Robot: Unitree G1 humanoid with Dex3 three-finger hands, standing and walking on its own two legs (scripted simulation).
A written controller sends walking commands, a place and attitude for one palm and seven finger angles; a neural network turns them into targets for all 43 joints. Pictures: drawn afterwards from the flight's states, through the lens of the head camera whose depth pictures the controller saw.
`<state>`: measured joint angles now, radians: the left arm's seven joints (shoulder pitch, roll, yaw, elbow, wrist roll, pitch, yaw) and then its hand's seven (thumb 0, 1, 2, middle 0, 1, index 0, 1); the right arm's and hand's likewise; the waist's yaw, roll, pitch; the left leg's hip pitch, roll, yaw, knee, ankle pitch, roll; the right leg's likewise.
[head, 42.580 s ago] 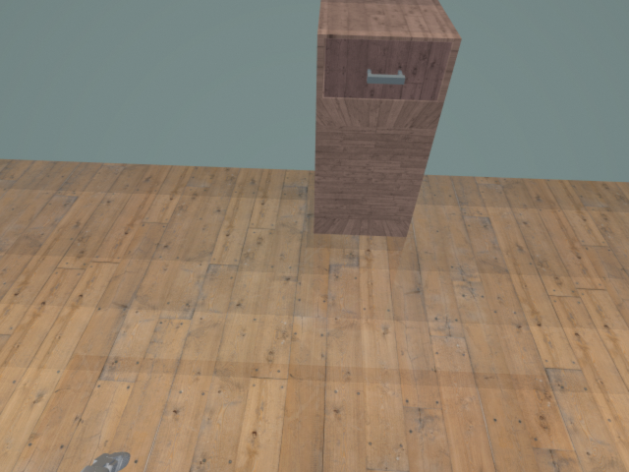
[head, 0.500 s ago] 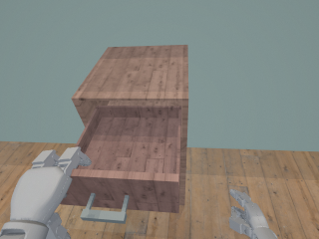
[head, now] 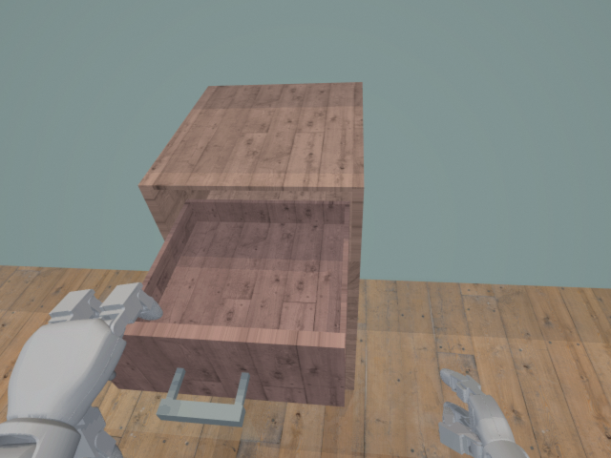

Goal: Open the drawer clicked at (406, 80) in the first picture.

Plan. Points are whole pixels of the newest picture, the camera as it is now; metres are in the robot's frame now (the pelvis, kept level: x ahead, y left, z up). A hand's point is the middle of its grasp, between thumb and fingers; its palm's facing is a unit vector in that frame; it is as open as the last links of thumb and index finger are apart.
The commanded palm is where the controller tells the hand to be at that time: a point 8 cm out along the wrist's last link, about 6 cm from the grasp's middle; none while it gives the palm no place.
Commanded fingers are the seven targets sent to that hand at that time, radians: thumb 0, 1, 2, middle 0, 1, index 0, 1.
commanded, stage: draw the hand back to the body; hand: left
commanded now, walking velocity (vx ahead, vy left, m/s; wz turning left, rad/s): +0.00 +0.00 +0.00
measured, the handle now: (206, 395) +0.20 +0.18 -0.02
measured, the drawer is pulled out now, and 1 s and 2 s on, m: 0.30 0.30 0.30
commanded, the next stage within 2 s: step back with the hand held close in 1.20 s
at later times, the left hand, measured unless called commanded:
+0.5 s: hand (128, 326) +0.19 +0.21 +0.17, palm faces +0.37 -0.87 -0.34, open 12.9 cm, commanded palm +0.13 +0.26 +0.19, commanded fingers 0.00 0.06 0.54 -0.26 -0.84 -0.26 -0.84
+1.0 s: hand (114, 324) +0.19 +0.23 +0.17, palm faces +0.45 -0.80 -0.40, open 8.6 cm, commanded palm +0.14 +0.26 +0.19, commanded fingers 0.00 0.90 0.90 -0.20 -0.30 -0.20 -0.30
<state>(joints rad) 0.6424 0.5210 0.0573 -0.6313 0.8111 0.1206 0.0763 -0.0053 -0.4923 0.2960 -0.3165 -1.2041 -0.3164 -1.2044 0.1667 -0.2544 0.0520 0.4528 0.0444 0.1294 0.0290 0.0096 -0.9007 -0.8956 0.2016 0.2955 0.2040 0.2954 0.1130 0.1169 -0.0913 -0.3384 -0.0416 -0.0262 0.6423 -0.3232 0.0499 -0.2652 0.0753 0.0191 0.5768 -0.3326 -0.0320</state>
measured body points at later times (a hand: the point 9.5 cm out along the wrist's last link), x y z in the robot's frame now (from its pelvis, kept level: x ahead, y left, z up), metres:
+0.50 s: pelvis +0.02 -0.01 +0.01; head +0.00 -0.01 +0.46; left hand +0.16 +0.25 +0.19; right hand +0.21 -0.20 -0.07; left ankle +0.01 +0.08 -0.73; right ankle -0.02 -0.10 -0.73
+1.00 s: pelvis +0.02 -0.02 +0.01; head +0.01 -0.05 +0.46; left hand +0.16 +0.27 +0.19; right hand +0.24 -0.23 -0.07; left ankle +0.01 +0.08 -0.73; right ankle -0.02 -0.10 -0.73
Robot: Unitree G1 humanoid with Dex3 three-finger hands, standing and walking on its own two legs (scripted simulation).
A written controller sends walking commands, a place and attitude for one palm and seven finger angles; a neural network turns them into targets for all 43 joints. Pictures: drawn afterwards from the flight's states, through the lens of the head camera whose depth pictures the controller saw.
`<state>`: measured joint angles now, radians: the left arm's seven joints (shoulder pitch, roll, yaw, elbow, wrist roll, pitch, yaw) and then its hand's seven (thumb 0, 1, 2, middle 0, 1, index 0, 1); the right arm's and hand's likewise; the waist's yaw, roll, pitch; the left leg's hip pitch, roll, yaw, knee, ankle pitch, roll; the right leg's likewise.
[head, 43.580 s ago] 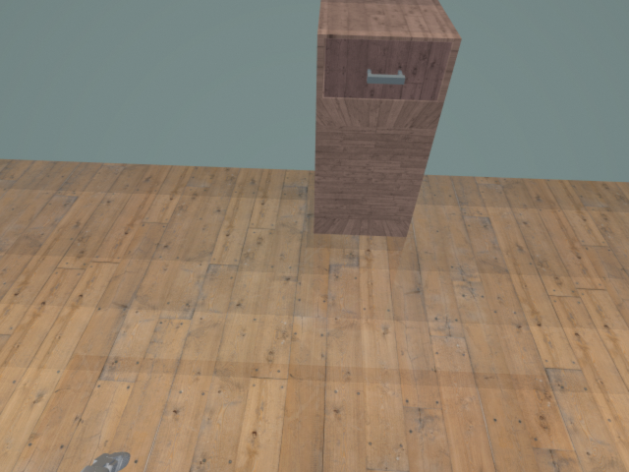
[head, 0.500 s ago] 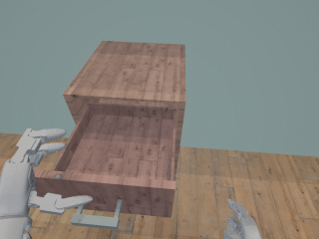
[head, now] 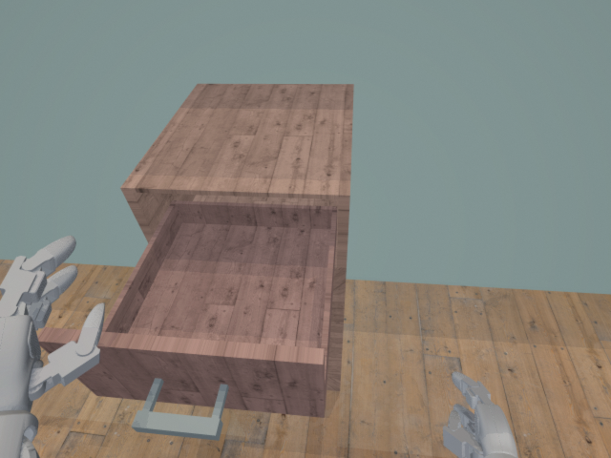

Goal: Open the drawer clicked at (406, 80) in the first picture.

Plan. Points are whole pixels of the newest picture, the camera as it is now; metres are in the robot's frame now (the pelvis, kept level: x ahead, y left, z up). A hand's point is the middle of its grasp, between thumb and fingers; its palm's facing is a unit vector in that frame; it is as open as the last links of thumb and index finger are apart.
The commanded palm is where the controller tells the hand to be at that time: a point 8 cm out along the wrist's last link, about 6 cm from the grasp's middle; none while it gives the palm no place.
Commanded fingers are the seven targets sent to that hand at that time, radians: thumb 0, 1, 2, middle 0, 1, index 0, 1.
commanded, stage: draw the hand back to the body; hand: left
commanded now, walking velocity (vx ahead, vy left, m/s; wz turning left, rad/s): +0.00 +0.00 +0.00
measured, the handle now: (183, 407) +0.19 +0.19 -0.03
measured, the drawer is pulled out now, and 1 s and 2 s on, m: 0.30 0.30 0.30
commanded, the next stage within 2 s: step back with the hand held close in 0.20 s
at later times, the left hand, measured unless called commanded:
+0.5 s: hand (82, 356) +0.17 +0.24 +0.15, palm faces +0.35 -0.82 -0.45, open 7.4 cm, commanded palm +0.10 +0.28 +0.18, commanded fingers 0.00 0.90 0.90 -0.20 -0.30 -0.20 -0.30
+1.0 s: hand (19, 416) +0.11 +0.26 +0.15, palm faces +0.34 -0.82 -0.47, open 7.4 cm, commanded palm +0.05 +0.30 +0.18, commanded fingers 0.00 0.90 0.90 -0.20 -0.30 -0.20 -0.30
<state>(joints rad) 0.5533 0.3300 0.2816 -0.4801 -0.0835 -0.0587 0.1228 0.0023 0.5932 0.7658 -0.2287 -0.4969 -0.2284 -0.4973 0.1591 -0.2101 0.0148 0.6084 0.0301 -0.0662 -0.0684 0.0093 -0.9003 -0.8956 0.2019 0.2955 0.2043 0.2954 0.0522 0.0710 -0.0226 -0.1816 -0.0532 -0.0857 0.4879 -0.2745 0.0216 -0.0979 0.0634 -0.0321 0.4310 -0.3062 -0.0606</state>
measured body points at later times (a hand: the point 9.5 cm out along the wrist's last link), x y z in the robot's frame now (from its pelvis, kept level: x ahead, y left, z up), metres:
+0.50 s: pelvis -0.02 -0.01 +0.00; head +0.00 -0.02 +0.45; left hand +0.14 +0.28 +0.18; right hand +0.17 -0.23 -0.09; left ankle -0.01 +0.11 -0.74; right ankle -0.04 -0.08 -0.74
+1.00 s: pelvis -0.08 +0.02 -0.01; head -0.05 +0.04 +0.44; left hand +0.09 +0.30 +0.18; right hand +0.12 -0.20 -0.08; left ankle -0.01 +0.11 -0.74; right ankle -0.05 -0.08 -0.74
